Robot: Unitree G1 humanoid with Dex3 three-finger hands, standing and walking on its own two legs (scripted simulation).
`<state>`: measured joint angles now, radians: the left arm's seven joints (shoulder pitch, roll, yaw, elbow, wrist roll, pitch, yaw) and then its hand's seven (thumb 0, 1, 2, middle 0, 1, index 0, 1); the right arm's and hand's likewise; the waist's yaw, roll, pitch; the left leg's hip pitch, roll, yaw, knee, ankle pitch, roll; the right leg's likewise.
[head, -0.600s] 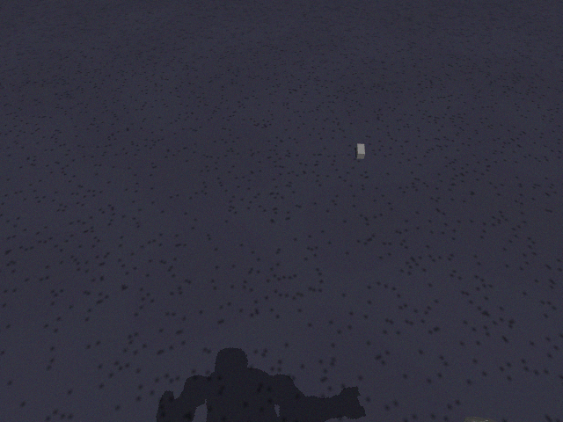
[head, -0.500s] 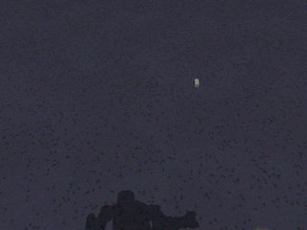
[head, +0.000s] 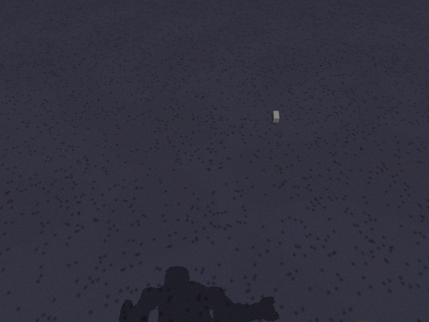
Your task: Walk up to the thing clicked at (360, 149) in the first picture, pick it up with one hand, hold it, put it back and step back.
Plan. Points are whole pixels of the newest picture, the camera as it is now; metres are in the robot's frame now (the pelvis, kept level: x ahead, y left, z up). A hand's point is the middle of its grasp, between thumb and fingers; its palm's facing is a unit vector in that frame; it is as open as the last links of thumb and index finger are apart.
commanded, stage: stand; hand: left
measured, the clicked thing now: (275, 116) +1.48 -0.43 -0.76
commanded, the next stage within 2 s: walk up in 0.52 s
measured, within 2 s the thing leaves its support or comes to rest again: neither
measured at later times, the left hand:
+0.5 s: hand out of the picture +0.07 +0.25 -0.16, palm faces -0.02 -0.94 -0.34, open 7.4 cm
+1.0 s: hand (120, 262) +0.25 +0.24 -0.13, palm faces -0.28 -0.81 -0.52, open 7.4 cm
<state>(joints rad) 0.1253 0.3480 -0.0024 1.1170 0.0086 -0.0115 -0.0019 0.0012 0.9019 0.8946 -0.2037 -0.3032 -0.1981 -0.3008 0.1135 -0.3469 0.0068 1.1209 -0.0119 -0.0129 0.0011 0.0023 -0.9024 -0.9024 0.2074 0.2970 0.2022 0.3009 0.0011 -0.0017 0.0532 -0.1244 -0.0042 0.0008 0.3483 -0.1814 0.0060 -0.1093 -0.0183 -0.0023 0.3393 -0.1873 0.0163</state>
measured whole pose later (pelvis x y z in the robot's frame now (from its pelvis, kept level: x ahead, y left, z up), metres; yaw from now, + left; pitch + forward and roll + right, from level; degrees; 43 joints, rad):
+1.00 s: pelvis +0.12 -0.04 -0.03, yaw -23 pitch -4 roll -2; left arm 0.36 0.40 0.06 0.95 0.00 -0.06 0.00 0.00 0.90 0.89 -0.20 -0.30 -0.20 -0.30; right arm 0.10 -0.49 -0.08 0.86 -0.05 0.01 0.14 0.01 -0.91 -0.90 0.20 0.30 0.20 0.30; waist 0.02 0.17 0.05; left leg -0.50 0.06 -0.04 1.10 -0.41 0.00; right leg -0.23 -0.01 -0.04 0.62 -0.33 0.01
